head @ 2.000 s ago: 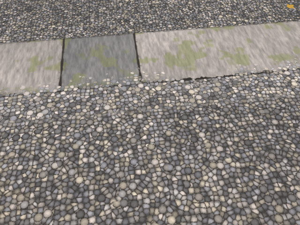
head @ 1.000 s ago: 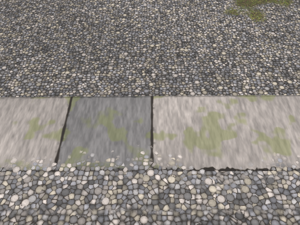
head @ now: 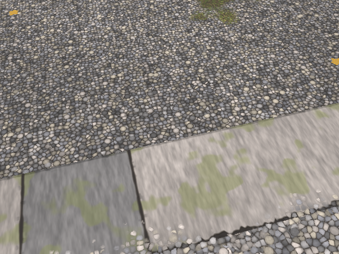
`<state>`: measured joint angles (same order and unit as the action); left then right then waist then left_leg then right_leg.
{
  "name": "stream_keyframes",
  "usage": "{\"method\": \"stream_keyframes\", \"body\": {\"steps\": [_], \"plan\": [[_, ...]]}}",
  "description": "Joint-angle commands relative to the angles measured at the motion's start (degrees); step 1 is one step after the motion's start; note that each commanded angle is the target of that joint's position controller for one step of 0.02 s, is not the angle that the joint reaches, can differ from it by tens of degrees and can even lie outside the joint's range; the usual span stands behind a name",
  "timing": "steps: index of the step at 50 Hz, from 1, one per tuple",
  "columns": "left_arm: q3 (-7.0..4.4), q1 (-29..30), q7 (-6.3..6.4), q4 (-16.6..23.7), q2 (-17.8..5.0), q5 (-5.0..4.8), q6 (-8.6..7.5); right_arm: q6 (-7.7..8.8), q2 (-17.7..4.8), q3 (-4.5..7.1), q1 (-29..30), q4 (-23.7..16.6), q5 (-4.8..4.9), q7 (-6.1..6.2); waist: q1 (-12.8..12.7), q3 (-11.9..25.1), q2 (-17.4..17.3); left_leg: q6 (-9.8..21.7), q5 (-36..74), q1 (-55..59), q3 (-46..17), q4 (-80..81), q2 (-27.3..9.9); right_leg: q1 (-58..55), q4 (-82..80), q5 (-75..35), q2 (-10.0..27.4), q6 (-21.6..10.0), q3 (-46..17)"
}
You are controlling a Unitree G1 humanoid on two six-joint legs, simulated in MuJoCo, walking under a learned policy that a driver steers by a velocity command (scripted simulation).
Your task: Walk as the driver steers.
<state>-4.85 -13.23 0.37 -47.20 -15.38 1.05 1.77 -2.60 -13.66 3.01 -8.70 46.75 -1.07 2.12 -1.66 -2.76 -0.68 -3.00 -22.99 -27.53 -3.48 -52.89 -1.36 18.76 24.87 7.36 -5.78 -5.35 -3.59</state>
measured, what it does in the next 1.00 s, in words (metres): steps on the spot, turning right: left foot, then right foot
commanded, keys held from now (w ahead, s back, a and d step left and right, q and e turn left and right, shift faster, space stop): e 1.00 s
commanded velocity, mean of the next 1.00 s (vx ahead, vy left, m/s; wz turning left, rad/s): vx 0.00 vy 0.00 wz -0.59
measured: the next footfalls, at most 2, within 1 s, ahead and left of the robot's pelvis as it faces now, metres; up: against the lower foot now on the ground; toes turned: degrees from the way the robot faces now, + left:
left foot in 0.18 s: +0.05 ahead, +0.13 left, +0.00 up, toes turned -10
right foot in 0.64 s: -0.03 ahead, -0.07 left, +0.00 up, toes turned -25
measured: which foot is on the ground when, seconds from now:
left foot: up 0.00-0.16, down 0.18-0.64, up 0.66-1.00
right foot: down 0.00-0.18, up 0.20-0.62, down 0.64-1.00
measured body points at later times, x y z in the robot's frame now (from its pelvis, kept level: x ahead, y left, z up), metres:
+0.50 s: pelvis -0.01 +0.04 +0.01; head +0.03 +0.06 +0.45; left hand +0.18 +0.27 -0.13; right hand +0.02 -0.25 -0.09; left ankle +0.01 +0.14 -0.74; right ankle -0.07 -0.07 -0.68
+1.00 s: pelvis -0.03 +0.01 +0.00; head -0.01 -0.02 +0.45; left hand +0.22 +0.18 -0.10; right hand -0.08 -0.29 -0.11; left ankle +0.07 +0.12 -0.69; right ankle -0.07 -0.06 -0.74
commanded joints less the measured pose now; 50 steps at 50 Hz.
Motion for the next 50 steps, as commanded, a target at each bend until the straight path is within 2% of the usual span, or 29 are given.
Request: {"method": "stream_keyframes", "body": {"steps": [1,4,6,7,8,9,10,11,12,13,14,15,19,22,25,29,30,31,32,33,34,35,36,37,38,39,41,46,50], "plan": [[-2.15,-1.58,-0.20,3.45,-8.77,0.35,0.00,0.65,-4.26,0.74,-0.23,-4.15,0.30,0.18,-0.66,5.69,7.97,0.12,-0.24,-0.25,1.05,4.09,1.67,-6.23,-9.32,4.86,14.21,-9.02,-18.78],[-2.39,-0.16,-0.65,4.44,-9.13,0.55,0.29,1.39,-4.64,0.58,-1.65,-4.86,0.79,0.39,-0.39,6.29,8.62,1.34,-1.49,4.16,1.11,9.59,3.14,-5.51,-8.12,1.68,14.16,-8.20,-21.67],[-2.46,1.47,-0.93,5.04,-9.08,0.36,0.55,1.95,-4.77,0.48,-4.66,-4.83,1.23,0.60,0.86,6.64,9.08,2.69,-1.33,9.32,1.34,16.50,4.45,-4.27,-7.05,-1.05,13.49,-6.64,-23.53],[-2.46,2.81,-0.99,5.36,-8.97,-0.02,0.76,2.28,-4.53,0.40,-7.41,-4.34,1.34,0.75,2.46,6.63,8.71,3.47,1.66,13.81,1.80,23.28,5.06,-2.41,-6.11,-0.31,12.25,-4.90,-23.58],[-2.28,3.92,-0.84,5.81,-8.34,-0.66,0.85,2.67,-5.13,0.56,-10.29,-3.77,1.09,1.09,4.17,6.10,7.45,4.25,5.75,19.61,1.27,32.63,4.08,1.28,-4.41,4.37,9.84,-1.96,-22.52],[-1.45,2.57,-0.60,6.60,-4.98,-1.14,0.69,2.93,-9.99,1.55,-10.35,-4.25,0.08,1.63,2.80,5.23,-1.70,6.56,0.27,23.40,-9.24,41.09,-6.70,7.45,3.72,15.32,4.46,1.88,-17.01],[-1.07,0.80,-0.23,7.44,-2.65,-1.37,0.25,2.66,-15.43,2.44,-5.25,-6.99,-0.33,1.56,1.14,4.10,-13.11,12.11,0.20,23.54,-25.75,44.91,-21.28,16.96,17.71,23.85,-5.84,4.32,-3.15],[-2.08,2.45,-0.15,7.03,-7.71,1.08,0.11,2.47,-14.04,2.36,-3.89,-7.09,-1.32,1.08,1.39,2.20,-9.37,16.44,7.95,14.81,-24.09,43.12,-22.98,15.01,28.64,24.51,-0.77,4.98,-2.59],[-2.68,1.49,-0.59,6.04,-8.73,1.02,0.26,2.69,-9.58,1.11,-0.91,-7.94,-0.97,0.82,-0.70,1.50,-4.99,15.59,13.11,12.46,-17.85,41.51,-18.47,11.92,34.18,20.80,0.07,4.87,-3.64],[-2.69,-0.70,-1.11,4.85,-8.16,0.93,0.73,2.80,-7.68,0.57,1.93,-8.48,-0.62,0.57,-2.42,0.83,-4.19,13.48,17.18,11.92,-10.85,40.03,-14.11,11.28,38.37,17.23,0.18,5.16,-2.81],[-2.65,-2.33,-1.72,4.24,-7.91,0.81,1.26,2.83,-7.32,0.40,2.98,-9.27,-0.52,0.55,-2.86,2.04,-6.49,12.19,19.84,14.24,-6.48,38.95,-11.42,11.88,41.73,15.00,0.35,5.68,-1.86],[-2.52,-3.01,-2.29,3.98,-7.72,0.68,1.62,2.89,-7.15,0.33,2.41,-9.69,-0.45,0.68,-2.13,2.47,-7.85,12.50,25.08,16.28,-3.80,37.74,-10.56,13.13,43.96,14.65,0.59,6.55,-0.77],[-1.47,2.66,-3.02,6.53,-6.26,0.16,2.20,2.93,-8.68,1.09,-5.72,-8.25,-0.34,0.59,2.67,3.42,-7.03,14.61,35.46,26.82,-1.52,34.59,-12.74,17.49,38.81,15.44,2.53,9.20,1.12],[-0.85,4.73,-3.39,7.96,-5.57,-0.09,2.60,2.86,-10.06,1.75,-7.69,-7.70,-0.51,0.31,4.02,4.22,-8.34,15.22,37.90,29.66,-0.38,33.23,-14.67,15.52,31.93,17.40,3.89,9.37,2.38],[-0.13,5.78,-3.74,9.36,-4.70,-0.55,2.68,2.80,-11.01,2.13,-6.17,-8.04,-0.70,-0.51,4.00,4.42,-9.57,14.60,37.39,25.90,2.70,32.08,-15.08,8.16,23.68,18.68,4.81,7.99,5.07],[0.03,5.05,-3.49,10.72,-5.15,-1.04,2.10,2.45,-12.77,2.82,-5.44,-7.74,-0.45,-1.42,3.47,5.34,-10.83,13.03,37.82,23.17,4.63,28.29,-16.09,0.29,13.27,17.79,3.97,5.34,8.34],[0.07,3.61,-3.30,10.53,-4.90,-0.76,1.75,2.24,-12.94,2.91,-4.65,-7.72,0.04,-1.50,2.11,5.62,-9.78,11.57,35.88,21.66,5.94,25.67,-15.75,-3.11,7.48,13.96,3.57,4.45,8.86],[0.07,1.58,-2.79,9.96,-5.07,-0.12,1.11,1.97,-12.71,2.93,-4.67,-7.40,0.46,-1.55,0.44,6.12,-7.03,8.72,30.79,18.20,8.18,21.27,-14.83,-8.59,-0.82,6.39,3.10,3.61,8.13],[-0.74,-0.83,-2.08,9.49,-8.61,0.91,0.15,1.66,-10.96,2.57,-6.69,-7.28,0.29,-1.72,-0.36,7.19,2.16,4.91,18.77,9.75,11.99,10.70,-11.62,-16.66,-7.63,2.09,8.93,2.06,-2.48],[-2.48,-0.97,-1.65,11.40,-17.91,0.30,-0.60,1.15,-5.14,0.90,-6.64,-11.53,-0.51,-2.00,1.82,6.11,18.48,0.35,-14.88,-7.34,14.30,-2.35,-1.49,-21.54,-6.71,-25.31,27.39,-5.09,-27.05],[-3.31,-7.00,-1.59,10.12,-17.49,-0.78,-0.55,0.21,-7.77,1.07,-1.42,-12.06,-0.71,-1.04,-4.27,8.57,11.54,0.48,-15.81,-7.66,4.77,-9.83,-0.43,-19.19,-4.89,-30.58,28.36,-12.42,-25.32],[-2.23,-4.96,-1.32,9.61,-14.44,-0.75,-0.36,-0.19,-8.30,1.29,-1.05,-11.73,0.09,-1.03,-1.89,5.35,9.15,0.78,-11.46,-8.57,2.87,-12.62,-1.32,-17.12,-5.01,-27.13,24.90,-12.35,-20.47],[-1.30,-0.25,-0.98,10.16,-11.50,-0.80,0.00,0.07,-8.87,1.50,-1.52,-10.85,0.66,-1.24,0.27,2.27,7.66,1.09,-5.82,-7.87,1.85,-11.13,-2.16,-13.77,-6.19,-21.55,20.57,-9.89,-16.15],[-0.78,3.05,-0.65,10.78,-10.17,-0.93,0.19,0.35,-9.81,1.86,-2.06,-10.40,0.31,-1.38,1.79,1.75,8.09,1.10,-2.19,-7.25,1.74,-9.33,-2.34,-13.16,-6.60,-18.93,17.19,-7.62,-13.91],[-0.53,4.05,-0.34,11.22,-9.39,-1.09,0.22,0.34,-10.50,2.10,-3.82,-9.48,-0.49,-1.61,2.26,2.78,8.78,0.76,0.07,-5.65,2.42,-9.83,-1.68,-12.90,-6.36,-21.05,15.39,-7.16,-12.41],[-0.40,3.49,-0.41,11.14,-9.38,-1.06,0.14,0.21,-10.40,2.11,-4.81,-8.95,-0.72,-1.82,2.42,4.34,7.93,0.54,1.10,-4.64,2.52,-10.39,-0.97,-13.15,-6.04,-22.32,14.82,-7.08,-12.06],[-0.72,1.72,-0.63,10.63,-10.38,-0.97,-0.24,-0.09,-9.34,1.83,-4.75,-8.99,-0.37,-2.02,2.06,5.37,6.21,0.22,1.83,-4.69,2.28,-8.95,-0.42,-13.83,-5.93,-21.15,14.73,-7.33,-13.05],[-1.16,-1.64,-0.69,9.93,-11.42,-0.40,-0.18,-0.53,-8.64,1.46,-1.45,-10.32,-0.29,-1.51,0.14,3.90,7.55,0.06,1.06,-6.05,1.24,-1.40,0.49,-13.77,-6.43,-11.11,14.76,-8.43,-18.66],[-1.54,-2.33,-0.83,10.00,-12.29,0.07,-0.02,0.03,-8.24,1.05,0.48,-11.35,0.03,-1.23,-0.44,4.08,7.10,0.88,0.05,-2.96,0.55,3.95,1.88,-11.89,-4.92,-9.77,14.36,-8.71,-22.48]]}}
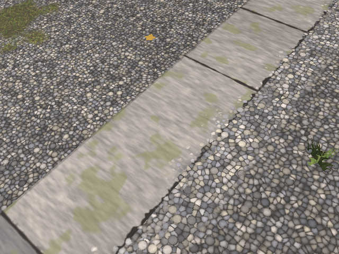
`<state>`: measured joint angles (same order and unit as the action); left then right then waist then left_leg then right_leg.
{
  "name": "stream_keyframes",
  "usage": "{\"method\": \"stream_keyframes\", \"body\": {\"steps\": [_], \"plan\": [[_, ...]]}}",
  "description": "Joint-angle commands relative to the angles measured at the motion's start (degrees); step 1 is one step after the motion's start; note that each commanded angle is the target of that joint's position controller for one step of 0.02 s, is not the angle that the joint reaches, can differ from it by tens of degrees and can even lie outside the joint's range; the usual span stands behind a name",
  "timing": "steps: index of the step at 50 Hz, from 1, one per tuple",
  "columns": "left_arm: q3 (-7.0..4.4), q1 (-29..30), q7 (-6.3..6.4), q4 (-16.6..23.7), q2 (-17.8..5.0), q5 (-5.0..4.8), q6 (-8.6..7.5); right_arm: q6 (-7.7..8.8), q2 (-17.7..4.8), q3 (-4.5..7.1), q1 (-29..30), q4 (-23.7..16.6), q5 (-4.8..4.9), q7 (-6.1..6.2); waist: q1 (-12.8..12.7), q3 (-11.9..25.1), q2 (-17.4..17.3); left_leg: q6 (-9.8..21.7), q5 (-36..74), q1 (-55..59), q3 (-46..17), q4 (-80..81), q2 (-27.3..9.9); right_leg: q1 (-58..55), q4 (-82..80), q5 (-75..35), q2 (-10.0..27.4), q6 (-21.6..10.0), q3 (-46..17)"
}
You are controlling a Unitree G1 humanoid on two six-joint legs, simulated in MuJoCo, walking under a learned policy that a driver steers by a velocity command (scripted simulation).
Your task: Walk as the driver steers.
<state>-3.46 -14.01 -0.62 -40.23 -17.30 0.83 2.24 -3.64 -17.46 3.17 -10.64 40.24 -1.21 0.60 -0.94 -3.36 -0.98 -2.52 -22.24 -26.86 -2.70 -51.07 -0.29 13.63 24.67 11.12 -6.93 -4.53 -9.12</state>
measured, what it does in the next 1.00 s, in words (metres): steps on the spot, turning right: left foot, then right foot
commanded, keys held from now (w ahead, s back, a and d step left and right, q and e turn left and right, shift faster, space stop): e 0.98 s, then w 0.02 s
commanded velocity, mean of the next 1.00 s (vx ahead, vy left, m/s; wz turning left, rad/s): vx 0.00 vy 0.00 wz -0.60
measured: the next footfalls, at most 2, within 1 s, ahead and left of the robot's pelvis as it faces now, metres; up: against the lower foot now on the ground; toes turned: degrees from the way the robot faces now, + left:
left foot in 0.18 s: +0.06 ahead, +0.12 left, +0.00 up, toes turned -11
right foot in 0.62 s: -0.02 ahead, -0.08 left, +0.00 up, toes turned -23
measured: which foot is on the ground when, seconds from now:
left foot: up 0.00-0.16, down 0.18-0.62, up 0.64-1.00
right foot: down 0.00-0.18, up 0.20-0.60, down 0.62-1.00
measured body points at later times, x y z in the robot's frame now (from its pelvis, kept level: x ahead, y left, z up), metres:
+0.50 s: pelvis +0.00 +0.03 +0.00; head +0.04 +0.04 +0.45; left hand +0.19 +0.27 -0.12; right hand +0.04 -0.26 -0.10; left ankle +0.03 +0.13 -0.74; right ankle -0.06 -0.08 -0.69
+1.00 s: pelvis -0.02 +0.00 +0.00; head +0.00 -0.04 +0.45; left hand +0.23 +0.18 -0.10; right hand -0.07 -0.31 -0.12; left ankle +0.08 +0.12 -0.69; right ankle -0.05 -0.07 -0.74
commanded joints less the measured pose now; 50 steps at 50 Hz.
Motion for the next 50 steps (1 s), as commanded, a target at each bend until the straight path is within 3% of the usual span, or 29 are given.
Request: {"method": "stream_keyframes", "body": {"steps": [1,5,7,8,9,10,11,12,13,15,21,25,27,29,30,31,32,33,34,36,38,41,49,50], "plan": [[-3.01,-1.37,0.08,3.09,-10.49,0.38,-0.43,1.23,-4.41,0.78,2.57,-5.05,0.31,0.39,-1.10,4.87,7.46,0.68,-0.96,-2.18,-0.28,3.49,1.32,-6.05,-4.19,-14.40,15.26,-9.36,-17.78],[-3.27,0.47,-0.30,3.28,-10.68,0.39,-0.18,1.99,-4.56,0.39,0.98,-5.45,1.05,0.94,0.01,5.80,8.39,2.12,-1.75,5.73,-0.73,11.68,3.52,-3.84,-2.12,-19.63,13.92,-7.58,-21.66],[-3.18,3.06,-0.23,3.50,-10.10,-0.25,-0.06,2.57,-4.15,0.20,-2.93,-4.55,1.05,1.60,2.90,5.78,7.94,2.80,4.00,14.30,-0.61,23.90,3.96,-0.54,-0.23,-16.85,11.33,-4.30,-22.08],[-2.81,3.75,0.05,3.74,-8.82,-0.85,-0.18,3.08,-5.18,0.43,-4.82,-4.03,0.57,2.20,3.89,5.80,6.07,3.37,8.47,20.55,-2.45,31.79,1.08,3.71,2.37,-9.46,8.74,-1.30,-20.44],[-1.80,0.45,0.19,4.04,-4.47,-1.00,-0.42,3.34,-9.53,1.07,-4.15,-4.72,-0.21,2.77,1.60,6.93,-5.19,6.24,5.16,25.93,-14.62,37.60,-12.19,9.95,12.75,9.44,2.87,2.37,-12.15],[-2.22,-1.78,0.70,4.23,-5.58,-0.12,-0.38,2.89,-14.26,1.91,-0.04,-6.38,-0.14,2.27,0.24,4.68,-12.71,13.01,11.49,22.03,-27.48,39.05,-22.43,17.76,23.14,22.87,-5.74,4.03,0.27],[-3.19,-0.75,0.66,3.74,-9.54,1.52,-0.11,2.65,-11.71,1.72,-1.66,-5.92,-0.20,1.68,0.77,4.21,-8.38,16.62,15.93,17.74,-25.06,37.30,-23.23,16.27,33.22,22.36,-0.46,4.59,0.93],[-3.56,-0.65,0.15,2.73,-9.75,1.17,0.12,2.78,-7.60,0.50,0.60,-6.23,0.20,1.27,-0.40,2.62,-5.21,15.94,17.77,15.42,-19.24,36.67,-19.52,15.37,37.08,18.89,0.59,4.78,0.73],[-3.52,-1.70,-0.40,1.63,-8.99,0.75,0.53,2.80,-5.83,0.01,3.19,-6.64,0.15,1.12,-1.38,1.40,-4.55,14.20,19.21,14.09,-12.93,36.21,-15.49,14.70,40.18,15.51,1.00,5.33,1.53],[-3.26,-3.08,-1.60,0.84,-8.12,0.18,1.15,3.01,-5.55,-0.11,4.13,-6.94,-0.08,1.69,-1.49,2.68,-7.54,13.04,25.74,17.29,-6.39,34.75,-11.92,16.16,43.73,12.43,1.32,6.69,3.75],[-2.04,3.22,-2.20,2.87,-5.89,-0.12,1.95,3.30,-6.81,0.90,-3.24,-4.35,-0.14,1.64,2.84,4.17,-7.59,14.92,31.73,26.47,-2.99,32.32,-14.90,18.64,34.66,13.53,3.76,8.21,6.46],[-1.01,4.99,-2.58,4.18,-4.22,-0.45,2.03,3.34,-8.05,1.51,-2.38,-3.90,-0.39,0.71,2.89,4.76,-8.98,14.34,32.55,22.88,0.77,30.69,-15.82,10.40,23.43,15.43,5.42,6.70,9.84],[-0.89,4.88,-2.46,4.67,-4.47,-0.81,1.81,3.19,-9.01,1.88,-2.36,-3.48,-0.49,0.24,2.84,5.41,-10.20,13.73,34.27,21.38,2.04,28.92,-16.21,6.29,18.59,15.76,5.02,5.62,11.81],[-0.84,3.73,-2.27,4.75,-4.43,-0.76,1.36,2.88,-9.72,2.15,-2.16,-3.08,-0.01,-0.04,1.82,5.87,-9.89,12.24,33.70,20.25,3.24,25.76,-16.44,2.32,11.03,12.49,4.51,4.33,13.01],[-0.79,1.83,-1.95,4.20,-4.19,-0.23,0.86,2.61,-9.71,2.17,-1.51,-2.92,0.61,-0.08,0.12,6.19,-8.27,10.11,30.63,17.70,5.28,22.13,-15.65,-2.27,3.36,6.69,3.84,3.45,13.44],[-1.07,0.31,-1.25,3.67,-5.58,0.62,0.14,2.43,-9.01,2.10,-3.44,-2.20,0.64,-0.20,-0.78,6.67,-3.28,6.58,23.47,12.95,7.82,16.11,-14.08,-8.02,-4.16,0.59,4.81,2.65,9.18],[-2.23,-0.51,-0.57,4.35,-11.73,1.20,-0.70,1.95,-5.00,1.15,-5.82,-3.57,-0.25,-0.58,0.45,6.81,13.01,2.25,-1.61,-0.02,12.73,0.80,-7.98,-14.98,-9.53,-8.37,19.81,-0.39,-11.86],[-3.92,-3.31,-0.65,4.70,-17.40,0.02,-0.77,0.94,-4.00,0.40,-0.64,-7.21,-0.34,0.35,-2.20,5.25,17.08,0.71,-15.80,-7.87,7.28,-7.21,-0.22,-9.93,-7.30,-25.16,29.41,-10.13,-23.20],[-3.48,-5.08,-0.67,3.81,-14.21,-0.57,-0.76,0.33,-6.09,0.87,0.69,-6.50,-0.16,0.67,-3.15,5.25,9.99,0.63,-13.91,-7.92,2.58,-12.47,-2.02,-10.91,-5.81,-28.19,27.09,-12.56,-18.77],[-1.89,1.68,-0.03,4.07,-9.43,-0.47,-0.39,0.75,-6.24,1.15,-0.27,-4.72,0.75,0.25,0.61,1.77,7.31,0.84,-4.51,-7.57,0.71,-11.28,-3.31,-8.08,-6.01,-23.66,19.28,-8.98,-10.25],[-1.41,3.29,0.64,4.31,-8.18,-0.75,-0.47,0.96,-7.28,1.54,-2.33,-3.28,-0.40,-0.15,1.33,4.25,8.71,0.21,-0.23,-5.76,1.56,-11.80,-2.40,-9.60,-5.35,-27.72,15.76,-7.50,-7.70],[-1.74,1.05,0.41,3.45,-9.03,-0.77,-0.87,0.42,-6.24,1.34,-2.12,-3.10,-0.04,-0.41,0.92,5.94,6.31,-0.37,1.18,-5.77,1.28,-10.44,-1.56,-10.64,-5.29,-25.99,15.38,-7.58,-8.90],[-2.55,-2.72,0.40,2.24,-10.40,0.20,-0.64,0.41,-5.44,0.99,2.39,-4.59,0.11,0.39,-1.15,4.46,7.22,0.31,-0.63,-5.45,-0.45,-0.02,0.31,-8.85,-5.27,-14.25,15.38,-9.29,-17.70],[-2.58,-3.33,0.35,2.00,-10.37,0.32,-0.65,0.63,-5.50,0.87,1.81,-4.40,-0.05,0.26,-1.26,5.98,6.95,0.60,-0.86,-3.99,-0.14,1.12,0.51,-8.66,-6.17,-7.08,15.07,-9.61,-18.42]]}}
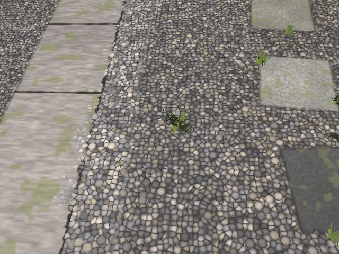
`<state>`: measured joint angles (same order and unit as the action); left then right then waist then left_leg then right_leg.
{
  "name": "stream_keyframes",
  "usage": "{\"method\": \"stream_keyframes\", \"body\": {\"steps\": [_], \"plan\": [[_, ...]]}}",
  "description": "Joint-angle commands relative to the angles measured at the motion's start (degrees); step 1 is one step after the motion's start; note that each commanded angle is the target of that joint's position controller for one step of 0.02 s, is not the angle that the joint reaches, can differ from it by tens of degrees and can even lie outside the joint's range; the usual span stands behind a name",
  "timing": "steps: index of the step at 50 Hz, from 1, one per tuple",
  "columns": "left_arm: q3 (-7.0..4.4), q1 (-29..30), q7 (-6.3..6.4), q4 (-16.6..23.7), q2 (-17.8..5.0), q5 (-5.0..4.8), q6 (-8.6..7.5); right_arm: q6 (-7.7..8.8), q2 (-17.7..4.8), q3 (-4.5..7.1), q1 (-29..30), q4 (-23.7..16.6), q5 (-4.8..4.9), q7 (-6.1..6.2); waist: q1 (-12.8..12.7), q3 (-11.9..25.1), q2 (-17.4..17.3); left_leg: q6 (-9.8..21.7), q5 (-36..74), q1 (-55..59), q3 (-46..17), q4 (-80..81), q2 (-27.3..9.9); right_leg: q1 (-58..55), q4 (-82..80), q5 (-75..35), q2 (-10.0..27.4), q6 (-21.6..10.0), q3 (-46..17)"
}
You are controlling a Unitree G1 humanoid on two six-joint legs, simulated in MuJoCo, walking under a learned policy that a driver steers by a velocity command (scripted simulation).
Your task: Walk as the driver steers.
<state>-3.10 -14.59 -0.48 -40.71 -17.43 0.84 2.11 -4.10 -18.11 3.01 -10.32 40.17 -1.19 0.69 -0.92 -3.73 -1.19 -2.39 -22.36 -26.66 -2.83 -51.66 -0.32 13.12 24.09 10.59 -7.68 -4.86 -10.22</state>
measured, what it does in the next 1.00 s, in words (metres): walks ahead: left foot, then right foot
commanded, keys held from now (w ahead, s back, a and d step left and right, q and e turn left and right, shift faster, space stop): w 0.18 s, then no key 0.82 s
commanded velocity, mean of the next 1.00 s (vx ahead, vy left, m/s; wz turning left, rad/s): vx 0.10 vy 0.00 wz -0.13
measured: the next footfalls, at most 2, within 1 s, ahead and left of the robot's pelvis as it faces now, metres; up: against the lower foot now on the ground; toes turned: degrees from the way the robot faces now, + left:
left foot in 0.18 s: +0.11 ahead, +0.13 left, +0.00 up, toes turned -5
right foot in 0.58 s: +0.19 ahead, -0.08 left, +0.00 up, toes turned -4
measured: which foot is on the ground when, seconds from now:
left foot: up 0.00-0.16, down 0.18-1.00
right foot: down 0.00-0.18, up 0.20-0.56, down 0.58-1.00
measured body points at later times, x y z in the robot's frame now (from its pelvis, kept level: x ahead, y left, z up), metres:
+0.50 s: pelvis +0.09 +0.03 +0.00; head +0.12 +0.05 +0.45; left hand +0.23 +0.27 -0.14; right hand +0.08 -0.22 -0.13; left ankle +0.03 +0.12 -0.74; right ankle +0.14 -0.09 -0.72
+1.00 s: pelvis +0.14 +0.02 +0.00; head +0.15 +0.02 +0.45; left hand +0.21 +0.26 -0.15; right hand +0.13 -0.23 -0.16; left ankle +0.07 +0.13 -0.74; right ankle +0.15 -0.07 -0.74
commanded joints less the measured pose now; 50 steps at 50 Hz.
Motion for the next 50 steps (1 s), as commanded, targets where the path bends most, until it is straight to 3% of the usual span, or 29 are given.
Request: {"method": "stream_keyframes", "body": {"steps": [1,3,5,7,8,9,10,11,12,13,15,17,20,24,26,27,28,29,30,31,32,34,36,37,41,50], "plan": [[-2.83,-2.90,0.11,2.37,-9.83,0.56,-0.50,1.33,-4.74,0.89,1.79,-4.28,-0.22,-0.06,-1.57,6.36,7.48,0.82,-0.91,-2.85,0.35,3.19,0.73,-6.88,-6.90,2.84,15.19,-9.49,-18.29],[-2.57,-2.84,-0.20,1.97,-9.12,1.12,-0.48,1.91,-4.46,0.62,3.08,-4.49,-0.36,-0.51,-2.03,4.52,8.87,1.64,-2.02,-0.25,1.09,6.90,1.41,-3.62,-9.08,17.31,14.35,-9.63,-20.57],[-2.45,-2.74,-0.38,1.33,-8.91,1.35,-0.66,2.75,-4.04,0.31,2.58,-4.29,-0.06,-0.63,-1.43,2.94,8.92,2.89,-3.27,4.63,1.52,11.86,2.19,-0.11,-9.45,21.24,14.15,-9.35,-22.13],[-2.17,-0.53,-0.11,0.99,-8.27,0.88,-0.88,3.87,-2.32,-0.17,-3.11,-2.08,0.19,-0.20,2.69,1.90,6.42,5.06,2.23,17.81,2.49,24.02,2.58,7.84,-7.21,23.25,11.79,-7.08,-20.68],[-1.66,-0.15,0.35,0.79,-6.61,0.55,-1.19,4.64,-1.96,-0.32,-6.34,-0.80,-0.14,0.40,4.80,1.60,3.95,5.84,4.75,25.89,1.65,30.51,1.81,13.42,-3.63,25.08,9.12,-4.71,-18.30],[-0.56,-0.04,0.56,1.41,-2.65,0.22,-1.88,5.50,-5.27,0.09,-10.39,0.00,-0.90,1.09,6.05,2.50,-4.82,7.10,-6.74,32.71,-10.58,37.18,-8.36,20.69,9.22,26.76,4.18,-1.28,-11.00],[-0.05,1.19,0.81,2.81,-1.30,-0.14,-2.65,5.88,-12.09,1.46,-12.33,0.10,-1.15,1.08,6.61,1.92,-10.67,11.37,-21.50,31.67,-32.61,45.23,-20.33,27.53,21.52,22.22,-4.48,0.71,-2.05],[-1.22,2.37,1.08,2.45,-6.18,1.57,-3.00,5.75,-11.79,2.01,-10.77,1.76,-1.04,0.87,4.02,-4.15,-3.66,13.89,-19.25,23.64,-32.92,44.52,-21.11,27.91,26.98,17.40,-0.02,1.14,-2.79],[-1.41,0.55,0.65,0.78,-6.31,1.43,-3.16,6.04,-8.21,1.08,-7.86,1.47,-0.26,0.50,1.68,-5.58,-2.31,13.64,-12.85,21.50,-27.90,43.49,-18.10,25.72,28.33,13.87,1.36,1.74,-2.70],[-1.25,-1.52,0.17,-0.97,-5.77,1.07,-3.13,6.36,-5.66,0.43,-5.18,1.18,0.17,0.16,0.16,-5.17,-3.09,12.22,-4.01,21.44,-21.48,42.98,-14.76,23.45,28.45,11.15,2.28,2.84,-1.59],[-1.16,-3.47,-0.46,-3.18,-5.06,1.47,-2.74,7.02,-3.78,-0.23,-5.17,1.81,0.37,0.06,-0.01,-1.59,-6.57,11.70,20.05,22.60,-12.47,40.63,-11.17,19.64,31.40,8.30,2.39,4.29,2.21],[-0.60,-2.52,-0.54,-3.60,-3.28,1.27,-2.51,7.67,-3.20,-0.45,-7.46,3.51,0.59,-0.26,0.06,1.25,-5.54,12.05,43.38,24.01,-6.69,36.65,-10.32,17.68,31.81,7.23,2.94,5.08,4.62],[0.64,1.89,-0.63,-3.60,-0.84,0.79,-1.86,7.41,-2.07,-1.09,-9.57,5.46,0.47,-0.21,1.33,2.69,-6.19,11.59,56.86,25.20,-2.23,33.36,-9.05,15.39,24.89,5.29,4.93,6.00,8.81],[1.77,6.50,-0.20,-3.99,0.23,0.22,-1.46,6.20,-2.76,-1.21,-12.97,8.07,0.30,0.16,3.74,3.13,-7.75,11.11,58.74,25.02,-1.97,29.95,-8.74,9.21,13.78,4.10,4.64,5.12,12.63],[1.99,5.76,0.46,-5.04,0.14,-0.04,-1.73,5.86,-2.75,-1.34,-12.96,8.95,0.42,0.38,3.25,3.22,-7.29,11.13,56.33,24.49,-3.76,28.21,-9.69,5.31,8.29,3.17,4.53,3.74,12.69],[2.12,4.30,0.88,-5.88,0.35,0.04,-2.09,5.80,-2.59,-1.48,-12.09,9.28,0.68,0.52,1.74,3.19,-5.90,10.38,53.57,22.88,-4.03,26.63,-9.61,0.99,2.53,-0.73,4.87,2.77,12.17],[2.09,1.84,1.45,-6.93,-0.36,0.46,-2.70,5.99,-2.67,-1.57,-11.64,9.60,0.87,0.59,-0.16,3.98,-3.59,8.52,49.38,19.67,-3.91,24.84,-9.24,-6.35,-4.14,-9.70,6.95,1.90,9.35],[1.28,-2.28,2.21,-8.08,-4.27,1.03,-3.33,6.54,-2.02,-1.96,-12.21,8.69,0.94,0.53,-0.90,8.52,0.41,6.49,38.83,14.80,-2.95,21.63,-8.02,-17.05,-2.45,-25.08,14.45,0.46,2.12],[1.04,-3.38,2.60,-9.35,-6.38,0.52,-3.12,6.17,1.97,-3.02,-18.19,9.49,1.79,0.37,1.72,12.67,8.86,5.20,14.16,10.39,-0.53,19.29,-4.14,-23.30,2.65,-44.82,23.21,-6.43,-5.68],[1.76,-3.38,2.38,-10.13,-2.77,-0.96,-2.77,4.87,0.48,-2.70,-17.13,11.29,1.67,0.97,-0.02,13.37,8.61,5.15,-3.89,12.76,1.51,18.14,-1.20,-18.97,1.66,-42.78,25.28,-10.34,-7.60],[2.42,-0.61,2.26,-9.97,-1.27,-0.86,-2.75,4.18,-0.40,-2.27,-14.26,11.20,0.79,1.23,0.74,9.09,8.03,5.08,-6.48,12.57,1.48,19.27,-0.62,-14.19,-0.37,-35.45,23.66,-9.61,-7.47],[2.95,5.74,2.53,-9.43,-0.52,-0.20,-2.38,3.37,0.97,-2.53,-13.59,12.73,0.10,0.90,3.16,4.72,7.02,4.74,1.67,17.42,1.53,27.06,-0.93,-5.62,-2.38,-22.23,18.29,-4.84,-2.78],[2.37,6.43,2.61,-10.54,-1.66,-0.47,-1.99,3.33,1.19,-2.90,-13.66,13.93,-0.33,0.58,2.95,0.99,6.20,4.53,8.09,17.18,-0.75,30.85,-2.66,-1.81,-3.23,-7.37,12.66,-0.63,1.49],[2.16,5.56,2.48,-11.24,-1.49,-0.49,-2.09,3.59,0.38,-2.79,-13.23,14.68,-0.21,0.58,2.00,-0.67,3.08,4.52,10.86,15.24,-1.20,30.42,-3.52,-3.58,-2.76,-9.07,11.57,-0.23,2.41],[1.94,2.85,2.73,-14.90,-0.96,-0.72,-3.04,4.26,0.35,-2.81,-12.02,16.59,0.51,1.35,1.64,3.26,0.84,4.25,18.54,18.21,-1.09,31.64,-4.65,-9.99,-0.11,-23.63,12.41,-0.61,2.58],[2.04,1.54,3.00,-20.32,0.12,-0.58,-2.39,3.80,1.41,-3.14,-10.47,20.06,0.43,1.78,1.56,1.58,0.31,4.74,18.10,20.08,-0.87,32.57,-5.23,-8.05,-2.00,-18.70,11.85,0.17,3.13]]}}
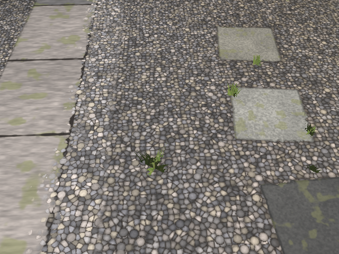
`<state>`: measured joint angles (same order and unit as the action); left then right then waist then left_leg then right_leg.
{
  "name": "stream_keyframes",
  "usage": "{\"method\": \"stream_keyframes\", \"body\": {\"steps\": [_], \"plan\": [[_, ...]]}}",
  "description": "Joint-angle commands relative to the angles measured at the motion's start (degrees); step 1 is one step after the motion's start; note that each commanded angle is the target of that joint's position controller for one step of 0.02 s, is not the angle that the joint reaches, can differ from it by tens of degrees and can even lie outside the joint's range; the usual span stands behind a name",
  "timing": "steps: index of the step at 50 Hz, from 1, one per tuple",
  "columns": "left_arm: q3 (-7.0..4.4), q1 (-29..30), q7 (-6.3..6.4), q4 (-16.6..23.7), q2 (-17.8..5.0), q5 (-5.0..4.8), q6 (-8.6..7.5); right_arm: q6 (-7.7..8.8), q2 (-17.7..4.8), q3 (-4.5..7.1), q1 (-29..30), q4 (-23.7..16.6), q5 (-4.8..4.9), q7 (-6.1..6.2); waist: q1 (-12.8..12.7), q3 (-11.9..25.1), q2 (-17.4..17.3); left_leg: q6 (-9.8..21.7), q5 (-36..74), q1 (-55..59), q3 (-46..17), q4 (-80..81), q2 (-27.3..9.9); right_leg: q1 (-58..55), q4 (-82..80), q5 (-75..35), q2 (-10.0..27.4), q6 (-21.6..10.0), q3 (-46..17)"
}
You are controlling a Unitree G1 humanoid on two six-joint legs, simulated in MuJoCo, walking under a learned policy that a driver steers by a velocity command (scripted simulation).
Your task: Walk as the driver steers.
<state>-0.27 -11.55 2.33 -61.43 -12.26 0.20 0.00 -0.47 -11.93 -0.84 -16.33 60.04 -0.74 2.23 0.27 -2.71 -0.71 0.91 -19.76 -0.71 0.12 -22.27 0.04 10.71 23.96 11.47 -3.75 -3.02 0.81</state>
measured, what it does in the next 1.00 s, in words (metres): steps on the spot: right foot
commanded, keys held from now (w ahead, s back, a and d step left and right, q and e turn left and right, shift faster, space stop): no key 0.58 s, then w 0.42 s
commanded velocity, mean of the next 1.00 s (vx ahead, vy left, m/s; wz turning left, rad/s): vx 0.11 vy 0.00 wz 0.00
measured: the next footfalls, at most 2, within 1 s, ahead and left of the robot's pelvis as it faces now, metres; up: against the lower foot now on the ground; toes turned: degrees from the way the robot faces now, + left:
right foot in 0.90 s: +0.14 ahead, -0.11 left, +0.00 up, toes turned -4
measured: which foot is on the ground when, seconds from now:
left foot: down 0.00-0.92, up 0.94-1.00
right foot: down 0.00-0.66, up 0.68-0.88, down 0.90-1.00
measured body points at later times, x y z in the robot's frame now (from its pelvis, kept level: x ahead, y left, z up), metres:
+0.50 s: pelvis -0.01 +0.01 +0.00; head -0.01 +0.02 +0.45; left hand -0.02 +0.24 -0.16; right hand -0.05 -0.21 -0.16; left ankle -0.08 +0.11 -0.74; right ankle +0.02 -0.09 -0.74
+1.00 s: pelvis +0.09 -0.04 -0.01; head +0.10 -0.05 +0.44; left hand +0.13 +0.22 -0.15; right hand +0.01 -0.27 -0.17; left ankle -0.05 +0.08 -0.67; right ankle +0.10 -0.11 -0.74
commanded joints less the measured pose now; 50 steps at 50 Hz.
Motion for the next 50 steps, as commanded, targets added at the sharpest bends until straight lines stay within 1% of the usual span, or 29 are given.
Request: {"method": "stream_keyframes", "body": {"steps": [1,7,14,29,30,31,32,33,34,35,36,37,38,39,41,42,43,44,45,46,47,48,49,50], "plan": [[-0.77,-1.71,0.21,-0.10,-4.99,0.08,-0.24,0.18,-4.71,0.67,-4.41,0.49,-0.01,0.27,0.34,0.47,-0.16,1.50,15.36,-5.92,-3.86,3.26,-5.66,-5.59,-2.01,-19.19,7.89,-1.60,-7.88],[-0.52,-3.08,0.26,-2.65,-4.31,0.10,0.04,0.34,-3.95,0.27,-4.64,2.11,-0.01,0.41,0.09,-0.40,-0.18,1.77,13.81,-6.85,-4.10,3.87,-5.86,-5.29,-2.83,-16.49,7.78,-1.18,-7.83],[-0.28,-4.42,0.24,-4.72,-3.14,0.11,0.26,0.65,-2.65,-0.15,-5.70,3.58,-0.04,0.53,-0.24,-1.51,-0.30,1.98,11.67,-8.40,-4.46,4.62,-5.89,-4.73,-3.56,-13.15,7.70,-0.72,-7.76],[0.12,-6.54,0.21,-6.88,-0.80,0.09,0.30,1.28,-0.17,-0.44,-8.76,5.24,-0.07,0.65,-0.48,-2.70,-0.26,2.41,9.76,-10.18,-5.05,5.48,-5.73,-3.13,-3.90,-9.27,7.71,0.04,-7.45],[0.21,-6.92,0.17,-7.04,-0.44,0.12,0.35,1.29,-0.03,-0.42,-9.60,5.49,-0.18,0.62,-0.30,-1.67,-0.37,2.68,4.57,-9.87,-5.14,6.33,-5.36,-3.29,-3.85,-5.06,7.10,-0.01,-7.08],[0.07,-6.60,0.11,-6.78,-0.67,0.19,0.46,1.18,-0.84,0.01,-10.29,5.64,-0.31,0.56,-0.02,-2.37,-1.04,3.34,-2.37,-10.43,-5.77,7.06,-5.02,-1.92,-2.36,0.34,5.81,-0.21,-6.15],[-0.19,-6.24,-0.04,-6.24,-1.04,0.32,0.56,0.96,-2.38,0.72,-10.95,5.56,-0.35,0.48,0.39,-3.38,-2.91,4.69,-11.25,-10.92,-7.63,8.06,-5.40,0.87,0.92,6.98,3.82,-0.64,-4.32],[-0.42,-5.26,-0.37,-5.43,-0.97,0.69,0.58,0.67,-3.71,1.37,-11.77,5.40,-0.28,0.38,1.23,-5.40,-5.76,6.72,-20.25,-11.01,-11.70,10.36,-7.45,5.94,5.54,12.74,1.69,-0.79,-2.00],[-0.46,-3.16,-0.78,-4.06,-0.59,1.22,0.45,0.49,-4.57,1.91,-13.32,5.48,-0.13,0.34,2.26,-8.59,-7.45,9.08,-26.90,-10.76,-16.38,13.63,-11.08,12.09,10.45,14.61,0.42,-0.72,0.52],[-0.31,-1.51,-1.20,-2.56,0.37,1.94,0.05,0.56,-4.97,2.34,-13.87,5.57,-0.13,0.35,2.73,-11.54,-8.35,11.30,-28.72,-10.69,-20.15,15.78,-15.04,16.46,15.25,13.73,1.67,-0.65,2.27],[-0.35,0.26,-1.55,-1.08,0.46,2.15,-0.54,0.88,-4.58,2.54,-14.64,5.69,-0.38,0.31,3.14,-13.35,-7.79,12.95,-26.70,-10.13,-22.33,16.91,-17.42,20.20,19.08,13.15,3.67,-0.71,2.26],[-0.61,1.64,-1.82,0.24,-0.07,2.05,-1.18,1.36,-4.52,2.77,-15.38,5.80,-0.85,0.20,3.21,-13.86,-6.60,13.78,-22.40,-7.53,-22.82,16.98,-18.24,24.18,21.80,13.77,4.91,-0.76,1.66],[-0.84,2.26,-2.11,1.20,-0.47,1.97,-1.85,1.92,-4.74,3.05,-15.73,5.80,-1.18,0.07,3.07,-13.50,-5.53,14.03,-17.45,-4.32,-21.94,16.30,-18.20,27.04,22.88,13.82,5.86,-0.74,1.27],[-1.05,2.78,-2.42,2.05,-0.72,1.73,-2.53,2.46,-4.84,3.26,-15.73,5.67,-1.23,-0.06,2.91,-12.74,-4.78,13.73,-12.74,-2.00,-20.13,15.37,-17.55,27.86,21.80,13.47,6.35,-0.68,1.32],[-1.51,3.80,-2.94,3.68,-1.10,1.04,-3.51,3.35,-5.06,3.56,-15.20,5.26,-1.15,-0.25,2.48,-10.74,-4.76,12.66,-4.26,-1.45,-16.13,13.26,-15.78,24.00,17.66,11.89,5.74,-0.68,2.54],[-1.75,3.22,-3.17,4.15,-1.10,0.76,-3.69,3.64,-5.37,3.70,-14.63,5.02,-1.08,-0.33,1.73,-9.77,-5.31,12.14,-1.01,-2.96,-14.33,12.00,-15.12,20.17,15.35,10.84,5.02,-0.86,3.41],[-1.92,0.68,-3.32,3.91,-0.66,0.47,-3.78,3.85,-5.68,3.82,-13.32,4.64,-0.80,-0.42,0.04,-8.80,-5.62,11.31,2.04,-6.27,-12.14,10.09,-14.21,13.81,12.04,8.30,3.93,-1.12,4.68],[-2.16,-4.87,-3.32,2.30,-0.01,0.17,-3.88,4.01,-5.83,3.84,-11.11,4.02,-0.35,-0.59,-3.07,-7.39,-4.77,9.88,5.72,-11.96,-8.97,6.25,-12.29,3.23,7.26,4.42,1.96,-1.47,6.29],[-3.18,-12.68,-2.98,-0.53,-1.31,0.01,-4.05,4.44,-5.33,3.58,-10.63,3.63,-0.41,-0.95,-6.12,-4.07,-1.78,8.34,13.61,-17.07,-5.64,-2.17,-9.34,-9.06,4.62,3.52,-0.28,-1.90,6.12],[-4.62,-21.63,-2.23,-2.44,-5.33,0.80,-4.48,5.03,-3.63,2.93,-9.58,2.51,-0.37,-1.46,-10.01,0.88,6.29,5.84,14.27,-23.79,0.57,-18.59,-4.51,-19.70,-1.17,10.76,8.32,-3.89,-5.72],[-5.89,-29.09,-1.97,-3.58,-11.63,1.12,-4.17,5.23,0.82,2.03,-11.37,-0.13,0.08,-1.91,-9.98,6.49,20.84,3.18,-9.43,-35.21,5.71,-39.54,3.70,-25.37,-13.32,24.21,24.53,-10.36,-35.26],[-4.84,-23.98,-1.95,-3.11,-8.05,0.87,-3.40,4.85,-2.87,3.06,-7.15,-0.96,-1.38,-2.21,-7.05,1.56,10.84,4.52,-9.62,-38.56,-1.52,-47.74,0.42,-18.24,-15.57,28.04,25.04,-11.22,-39.25],[-4.33,-16.75,-2.06,-0.63,-6.68,1.05,-3.47,4.95,-2.18,3.05,-4.23,-2.05,-1.21,-2.78,-4.38,-3.32,5.19,5.36,-3.32,-40.15,-2.27,-49.78,-2.46,-12.54,-14.72,25.62,24.11,-10.65,-32.78],[-3.85,-12.49,-2.27,0.77,-5.35,1.04,-3.92,5.36,-1.34,2.89,-3.32,-2.12,-0.86,-3.16,-2.67,-4.80,1.79,5.39,1.84,-38.39,-2.52,-47.75,-4.25,-8.19,-15.57,16.87,21.70,-9.82,-26.30]]}}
